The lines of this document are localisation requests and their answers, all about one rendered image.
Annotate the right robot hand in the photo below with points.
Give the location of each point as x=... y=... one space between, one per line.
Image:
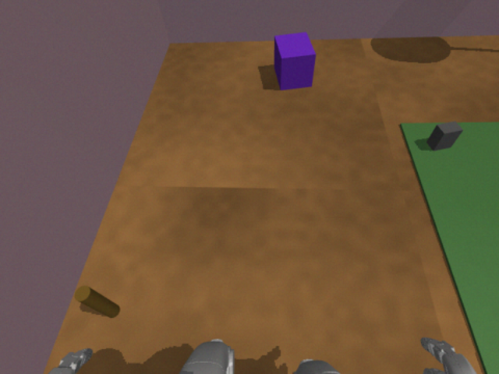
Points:
x=453 y=363

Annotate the left robot hand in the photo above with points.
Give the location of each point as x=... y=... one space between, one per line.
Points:
x=72 y=362

